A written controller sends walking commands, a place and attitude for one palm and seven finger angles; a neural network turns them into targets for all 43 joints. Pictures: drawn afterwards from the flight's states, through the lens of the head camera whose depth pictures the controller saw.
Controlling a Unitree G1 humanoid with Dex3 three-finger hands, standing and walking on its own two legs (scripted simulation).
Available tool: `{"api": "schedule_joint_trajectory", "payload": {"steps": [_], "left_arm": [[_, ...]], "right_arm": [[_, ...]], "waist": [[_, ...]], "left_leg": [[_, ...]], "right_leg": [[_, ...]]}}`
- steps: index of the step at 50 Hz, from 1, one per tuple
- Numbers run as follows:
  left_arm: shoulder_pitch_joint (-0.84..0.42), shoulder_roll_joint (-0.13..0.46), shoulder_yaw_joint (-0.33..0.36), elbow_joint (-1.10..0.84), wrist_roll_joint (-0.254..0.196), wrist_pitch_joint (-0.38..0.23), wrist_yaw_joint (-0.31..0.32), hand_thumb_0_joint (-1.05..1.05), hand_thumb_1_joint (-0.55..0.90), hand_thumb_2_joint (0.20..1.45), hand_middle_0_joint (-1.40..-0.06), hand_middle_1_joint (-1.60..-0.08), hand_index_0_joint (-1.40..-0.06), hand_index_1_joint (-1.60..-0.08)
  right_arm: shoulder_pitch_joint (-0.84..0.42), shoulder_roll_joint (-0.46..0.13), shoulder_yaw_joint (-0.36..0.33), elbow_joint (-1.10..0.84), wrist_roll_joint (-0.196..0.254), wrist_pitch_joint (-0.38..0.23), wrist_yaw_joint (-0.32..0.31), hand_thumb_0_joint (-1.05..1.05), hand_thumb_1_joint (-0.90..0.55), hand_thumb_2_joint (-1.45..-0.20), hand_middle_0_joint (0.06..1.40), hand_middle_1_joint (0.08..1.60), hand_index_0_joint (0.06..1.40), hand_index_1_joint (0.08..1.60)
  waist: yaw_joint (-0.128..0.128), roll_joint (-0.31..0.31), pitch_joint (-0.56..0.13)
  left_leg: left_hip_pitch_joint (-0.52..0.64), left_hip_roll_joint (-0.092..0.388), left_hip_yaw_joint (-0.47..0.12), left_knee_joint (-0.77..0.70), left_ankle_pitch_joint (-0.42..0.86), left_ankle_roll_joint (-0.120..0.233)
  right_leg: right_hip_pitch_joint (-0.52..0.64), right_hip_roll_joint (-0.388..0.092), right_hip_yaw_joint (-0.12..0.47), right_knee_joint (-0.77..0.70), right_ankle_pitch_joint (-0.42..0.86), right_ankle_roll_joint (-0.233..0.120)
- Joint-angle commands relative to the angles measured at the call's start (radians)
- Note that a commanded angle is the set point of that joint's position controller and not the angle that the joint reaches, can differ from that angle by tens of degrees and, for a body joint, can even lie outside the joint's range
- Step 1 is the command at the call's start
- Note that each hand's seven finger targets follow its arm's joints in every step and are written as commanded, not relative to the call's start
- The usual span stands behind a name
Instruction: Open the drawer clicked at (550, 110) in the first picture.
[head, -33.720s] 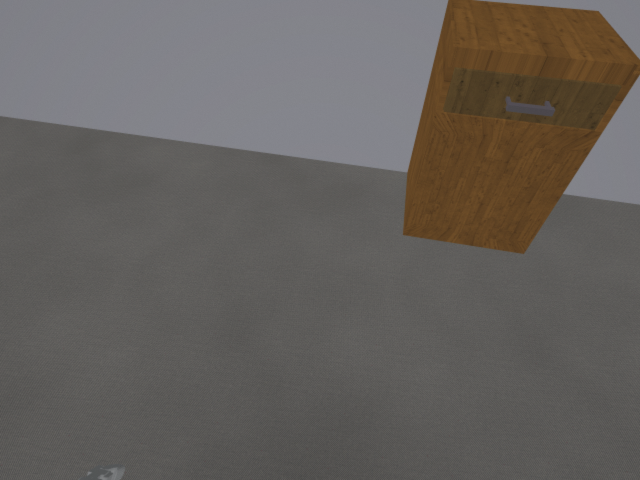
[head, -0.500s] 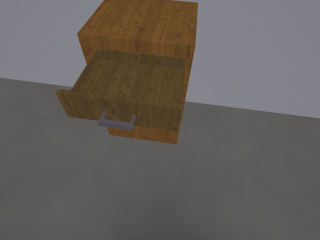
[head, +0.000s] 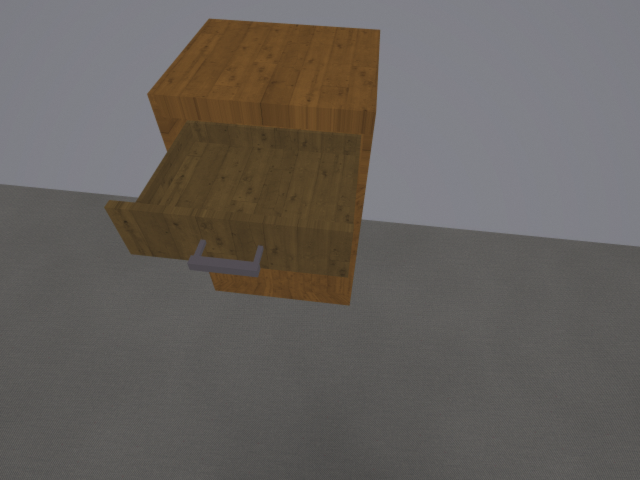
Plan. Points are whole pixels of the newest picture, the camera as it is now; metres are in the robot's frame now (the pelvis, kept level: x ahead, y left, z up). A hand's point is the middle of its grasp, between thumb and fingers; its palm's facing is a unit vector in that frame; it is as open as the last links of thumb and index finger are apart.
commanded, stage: let the arm hang, fingers relaxed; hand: left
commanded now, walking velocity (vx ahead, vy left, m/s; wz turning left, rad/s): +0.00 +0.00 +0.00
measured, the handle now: (227, 257) +0.51 +0.20 -0.11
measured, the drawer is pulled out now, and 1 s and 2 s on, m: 0.30 0.30 0.30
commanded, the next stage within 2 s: look to check the result in 0.06 s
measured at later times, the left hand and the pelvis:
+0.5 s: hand out of the picture +0.00 +0.15 -0.18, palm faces +0.04 -0.98 -0.17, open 7.4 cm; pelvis +0.01 -0.01 +0.00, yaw +0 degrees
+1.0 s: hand out of the picture +0.01 +0.14 -0.18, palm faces +0.05 -0.98 -0.18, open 7.4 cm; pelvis +0.02 -0.02 +0.00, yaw +0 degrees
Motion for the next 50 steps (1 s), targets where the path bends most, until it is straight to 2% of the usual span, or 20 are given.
{"api": "schedule_joint_trajectory", "payload": {"steps": [1, 7, 19, 27, 29, 35, 39, 45, 50], "left_arm": [[0.082, 0.084, 0.014, -0.016, -0.001, -0.013, 0.003, 0.000, 0.900, 0.900, -0.200, -0.300, -0.200, -0.300], [0.081, 0.084, 0.013, -0.010, -0.003, -0.014, 0.003, 0.000, 0.900, 0.900, -0.200, -0.300, -0.200, -0.300], [0.084, 0.082, 0.015, 0.000, -0.002, -0.015, 0.003, 0.000, 0.900, 0.900, -0.200, -0.300, -0.200, -0.300], [0.076, 0.080, 0.015, 0.000, -0.005, -0.017, 0.004, 0.000, 0.900, 0.900, -0.200, -0.300, -0.200, -0.300], [0.075, 0.081, 0.017, -0.001, -0.003, -0.017, 0.005, 0.000, 0.900, 0.900, -0.200, -0.300, -0.200, -0.300], [0.067, 0.084, 0.015, -0.001, -0.004, -0.016, 0.004, 0.000, 0.900, 0.900, -0.200, -0.300, -0.200, -0.300], [0.071, 0.083, 0.017, -0.001, -0.003, -0.019, 0.004, 0.000, 0.900, 0.900, -0.200, -0.300, -0.200, -0.300], [0.070, 0.085, 0.018, -0.001, -0.005, -0.019, 0.005, 0.000, 0.900, 0.900, -0.200, -0.300, -0.200, -0.300], [0.068, 0.084, 0.017, 0.001, -0.004, -0.019, 0.005, 0.000, 0.900, 0.900, -0.200, -0.300, -0.200, -0.300]], "right_arm": [[0.101, -0.076, -0.011, -0.007, 0.000, -0.005, -0.010, 0.000, -0.900, -0.900, 0.200, 0.300, 0.200, 0.300], [0.096, -0.082, -0.011, -0.003, 0.000, -0.004, -0.012, 0.000, -0.900, -0.900, 0.200, 0.300, 0.200, 0.300], [0.088, -0.086, -0.011, 0.000, 0.002, -0.002, -0.013, 0.000, -0.900, -0.900, 0.200, 0.300, 0.200, 0.300], [0.088, -0.081, -0.010, 0.006, 0.000, -0.003, -0.015, 0.000, -0.900, -0.900, 0.200, 0.300, 0.200, 0.300], [0.086, -0.080, -0.011, 0.004, 0.003, -0.001, -0.015, 0.000, -0.900, -0.900, 0.200, 0.300, 0.200, 0.300], [0.089, -0.080, -0.009, 0.008, 0.000, 0.001, -0.015, 0.000, -0.900, -0.900, 0.200, 0.300, 0.200, 0.300], [0.084, -0.083, -0.011, 0.005, 0.002, -0.001, -0.015, 0.000, -0.900, -0.900, 0.200, 0.300, 0.200, 0.300], [0.089, -0.080, -0.010, 0.009, 0.000, -0.002, -0.017, 0.000, -0.900, -0.900, 0.200, 0.300, 0.200, 0.300], [0.090, -0.080, -0.009, 0.011, 0.000, 0.001, -0.017, 0.000, -0.900, -0.900, 0.200, 0.300, 0.200, 0.300]], "waist": [[0.005, 0.008, 0.047], [0.004, 0.021, 0.042], [0.005, -0.001, 0.046], [0.004, 0.009, 0.031], [0.004, -0.005, 0.039], [0.001, 0.020, 0.052], [0.004, -0.002, 0.032], [0.004, 0.005, 0.021], [0.002, 0.001, 0.041]], "left_leg": [[-0.040, 0.095, -0.094, -0.094, 0.122, 0.026], [-0.024, 0.098, -0.092, -0.095, 0.129, 0.024], [-0.008, 0.099, -0.085, -0.093, 0.132, 0.021], [0.001, 0.099, -0.080, -0.086, 0.174, 0.019], [0.005, 0.100, -0.081, -0.088, 0.167, 0.017], [-0.006, 0.099, -0.079, -0.092, 0.139, 0.016], [0.011, 0.100, -0.077, -0.087, 0.169, 0.015], [0.015, 0.100, -0.075, -0.083, 0.189, 0.015], [0.009, 0.099, -0.074, -0.086, 0.181, 0.013]], "right_leg": [[-0.004, -0.088, 0.094, -0.089, 0.079, -0.027], [-0.001, -0.086, 0.095, -0.092, 0.083, -0.028], [-0.005, -0.086, 0.094, -0.101, 0.088, -0.028], [0.022, -0.090, 0.094, -0.093, 0.153, -0.031], [0.009, -0.088, 0.093, -0.095, 0.144, -0.030], [0.009, -0.087, 0.096, -0.107, 0.107, -0.031], [0.016, -0.088, 0.094, -0.100, 0.146, -0.031], [0.038, -0.093, 0.087, -0.097, 0.183, -0.032], [0.031, -0.092, 0.087, -0.103, 0.177, -0.032]]}}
